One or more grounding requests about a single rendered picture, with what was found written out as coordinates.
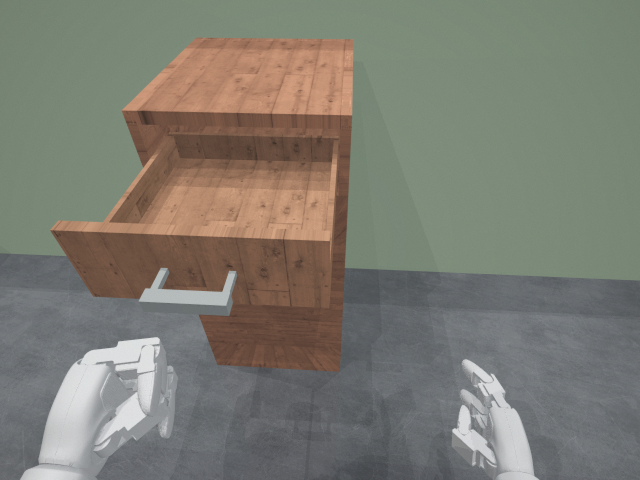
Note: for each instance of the handle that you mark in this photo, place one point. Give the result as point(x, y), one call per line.
point(161, 300)

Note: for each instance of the robot right hand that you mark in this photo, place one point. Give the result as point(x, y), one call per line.
point(498, 425)

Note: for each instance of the cabinet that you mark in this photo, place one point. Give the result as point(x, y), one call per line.
point(261, 86)

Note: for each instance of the robot left hand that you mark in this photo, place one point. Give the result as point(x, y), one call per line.
point(78, 432)

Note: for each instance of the drawer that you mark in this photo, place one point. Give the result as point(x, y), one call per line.
point(262, 205)

